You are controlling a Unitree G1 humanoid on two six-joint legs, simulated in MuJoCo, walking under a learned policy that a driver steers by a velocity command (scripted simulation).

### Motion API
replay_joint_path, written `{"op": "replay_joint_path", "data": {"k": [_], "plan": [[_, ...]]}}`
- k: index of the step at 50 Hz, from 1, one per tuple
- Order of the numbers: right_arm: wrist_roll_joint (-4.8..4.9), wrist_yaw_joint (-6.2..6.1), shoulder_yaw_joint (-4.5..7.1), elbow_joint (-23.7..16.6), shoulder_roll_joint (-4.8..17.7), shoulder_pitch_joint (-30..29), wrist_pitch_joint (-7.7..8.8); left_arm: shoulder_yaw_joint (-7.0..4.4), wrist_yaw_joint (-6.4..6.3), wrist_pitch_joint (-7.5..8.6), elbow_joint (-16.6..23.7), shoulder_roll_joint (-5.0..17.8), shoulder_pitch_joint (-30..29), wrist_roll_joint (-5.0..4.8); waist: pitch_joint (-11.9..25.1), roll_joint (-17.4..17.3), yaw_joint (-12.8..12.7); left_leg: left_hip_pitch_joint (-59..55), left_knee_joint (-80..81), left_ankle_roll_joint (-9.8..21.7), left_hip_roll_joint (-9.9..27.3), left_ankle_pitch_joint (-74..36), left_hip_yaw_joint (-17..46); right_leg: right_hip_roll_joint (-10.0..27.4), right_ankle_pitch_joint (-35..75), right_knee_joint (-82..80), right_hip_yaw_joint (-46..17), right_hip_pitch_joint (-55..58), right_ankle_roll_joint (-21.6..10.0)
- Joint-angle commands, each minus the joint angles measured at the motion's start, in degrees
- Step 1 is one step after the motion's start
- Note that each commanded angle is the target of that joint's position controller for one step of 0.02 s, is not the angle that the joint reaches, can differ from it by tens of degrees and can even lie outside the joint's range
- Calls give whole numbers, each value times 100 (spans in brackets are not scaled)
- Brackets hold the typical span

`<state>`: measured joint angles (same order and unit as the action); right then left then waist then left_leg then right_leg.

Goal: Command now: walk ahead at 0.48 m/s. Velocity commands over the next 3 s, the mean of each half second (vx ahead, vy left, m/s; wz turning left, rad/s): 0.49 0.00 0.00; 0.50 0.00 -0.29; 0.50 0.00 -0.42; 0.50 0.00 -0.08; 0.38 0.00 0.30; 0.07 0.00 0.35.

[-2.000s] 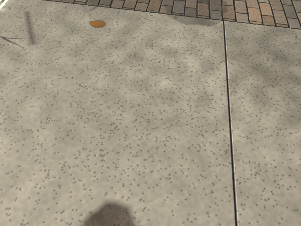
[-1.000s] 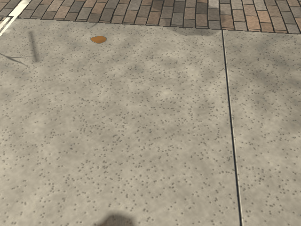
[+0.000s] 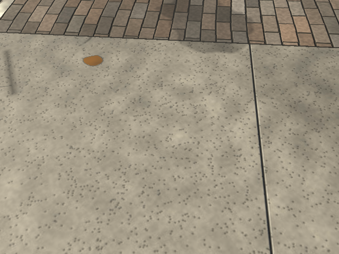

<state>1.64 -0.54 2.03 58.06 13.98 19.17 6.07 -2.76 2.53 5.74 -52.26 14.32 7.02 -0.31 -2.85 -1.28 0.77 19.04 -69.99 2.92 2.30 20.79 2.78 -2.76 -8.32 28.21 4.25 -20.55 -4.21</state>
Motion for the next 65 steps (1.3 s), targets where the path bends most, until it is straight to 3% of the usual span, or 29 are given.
{"op": "replay_joint_path", "data": {"k": [1,4,8,15,18,20,21,22,23,24,25,26,27,29,33,39,44,47,49,50,51,52,53,54,55,56,59,61,65], "plan": [[-23,-56,156,-306,415,286,3,-58,41,131,130,386,127,88,453,449,64,1113,-22,83,634,-591,276,1542,117,-1931,-1954,1015,-912],[-71,-82,184,-492,381,-84,-135,-78,-48,148,-56,567,453,51,114,433,106,1439,635,-60,748,-853,142,1468,264,-2266,-1527,694,-1018],[-148,-47,197,-846,407,-1055,-107,-112,-219,77,-168,762,921,39,-76,313,-130,2124,2086,-261,724,-2081,52,1396,567,-2362,-1221,1073,-916],[-55,159,74,-1271,301,-2383,-12,-131,-281,-61,-446,854,1744,-59,-270,326,-575,1981,3817,-226,323,-2641,-258,1478,861,-2086,-844,1983,-739],[-32,270,90,-1430,434,-2513,42,-183,-310,-165,-509,936,1814,-68,-217,429,-463,1917,4117,-28,222,-2038,-251,1762,1469,-1659,-919,2606,-647],[-31,284,200,-1321,690,-1936,65,-220,-318,-220,-444,1045,1601,-60,188,626,-71,924,4229,164,-65,-1668,-474,1722,3016,-964,-816,2694,-508],[-36,257,339,-1047,925,-1051,65,-186,-314,-253,-399,964,1495,-37,716,592,373,-264,4328,337,-235,-1758,-607,1446,3702,31,-598,2464,-368],[-106,202,470,-776,1308,85,55,-92,-315,-246,-261,784,1481,38,1553,298,781,-2095,4068,691,471,-1850,159,1150,2778,1608,-384,1374,-181],[-160,196,601,-599,1803,733,3,121,-239,-120,-212,53,2168,42,2413,-1119,530,-4340,4460,1634,1899,-735,2886,83,-258,3872,-207,-1106,276],[-141,205,433,-617,1279,689,-4,64,-222,34,-283,358,1967,-56,2534,-1044,637,-4399,5190,1614,2036,-381,3932,17,-2405,4629,-1103,-1831,180],[-111,195,336,-691,1004,152,9,-71,-202,127,-97,833,1411,-228,1612,-822,532,-3637,5281,1292,1837,-435,3027,367,-2087,4873,-1114,-2294,67],[-119,193,276,-826,834,-391,12,-77,-230,156,-16,855,1082,-248,1066,-414,342,-2713,5435,1133,1622,-928,2237,700,-1526,4647,-920,-2177,46],[-157,217,226,-867,661,-718,21,-110,-270,134,-1,799,907,-162,669,-153,180,-1919,5653,1050,1394,-1356,1698,896,-1142,4269,-829,-1955,76],[-223,248,178,-831,480,-909,56,-123,-292,-37,-81,535,1165,-112,490,-353,-140,-1121,6018,943,1105,-1627,1043,1125,-750,3833,-859,-1309,129],[-263,138,256,-608,731,-600,118,-141,-315,-222,54,417,850,-116,153,-228,-154,-887,6378,994,1082,-2137,262,1152,-11,3164,-967,-1749,290],[-219,-23,258,-507,853,-352,86,-98,-173,-158,434,276,-176,-66,-81,-154,146,-1208,6548,695,968,-2271,-685,891,1549,1303,-666,-1739,281],[-134,-65,311,-329,950,68,-103,-50,12,-166,889,246,-843,-78,-283,-63,329,-2441,6053,596,1366,-2915,-968,796,918,721,-412,-2213,71],[-108,-125,385,-453,1173,-149,-245,-153,117,-184,1046,467,-581,-91,65,-320,17,-2708,5067,407,1436,-5276,-1225,401,29,693,69,-1457,-198],[-111,-176,378,-577,1200,-301,-340,-442,80,-210,746,955,873,-116,896,-269,-767,-2121,3020,132,1112,-6061,-1483,-95,123,355,218,619,-539],[-212,-178,297,-746,1046,-191,-285,-641,-54,-264,593,1529,1766,-109,1533,542,-1025,-618,1131,-125,813,-4119,-1537,836,170,241,-1335,2425,-953],[-320,-41,40,-972,186,329,-74,-652,-56,-227,651,1869,1626,-132,2077,1657,-340,1819,-628,-427,-514,1157,-719,2091,-791,-515,-4636,4143,-2014],[-70,56,138,-1058,723,-332,179,-521,-60,-195,713,1403,1818,-85,2260,1053,-764,2500,-1102,-268,-367,1233,302,2148,-1005,-1070,-5024,4363,-1914],[92,97,186,-1222,890,-784,306,-455,-82,-150,719,1133,1563,-59,1497,831,-758,2914,-960,-124,-89,689,267,1975,-550,-1098,-4140,3828,-1646],[24,66,182,-1216,866,-889,355,-405,-84,-122,822,976,1157,-76,1065,243,-514,2673,-471,-80,179,186,232,1723,21,-1122,-3433,2955,-1452],[-116,21,241,-1184,903,-920,331,-356,-84,-121,938,809,766,-48,765,57,-282,2250,31,-130,342,-80,195,1519,598,-1218,-2931,2128,-1328],[-158,15,281,-1196,927,-817,249,-305,-101,-119,1040,693,573,9,696,136,-85,1851,258,-180,449,-229,237,1384,944,-1367,-2693,1641,-1305],[-244,-15,277,-1325,732,-844,55,-346,-189,-103,1077,877,642,-39,512,242,49,1622,1057,-461,436,-545,89,1194,1552,-1592,-2244,970,-1344],[-272,-37,251,-1512,650,-1300,19,-390,-276,-115,1054,1034,841,-63,350,291,-70,1721,1888,-614,319,-1230,-1,1017,1622,-1632,-1994,779,-1228],[-212,68,143,-1681,421,-1968,81,-345,-335,-162,926,917,1198,-74,305,545,-435,1143,3563,-577,37,-2861,-175,735,1083,-1585,-1561,656,-834]]}}
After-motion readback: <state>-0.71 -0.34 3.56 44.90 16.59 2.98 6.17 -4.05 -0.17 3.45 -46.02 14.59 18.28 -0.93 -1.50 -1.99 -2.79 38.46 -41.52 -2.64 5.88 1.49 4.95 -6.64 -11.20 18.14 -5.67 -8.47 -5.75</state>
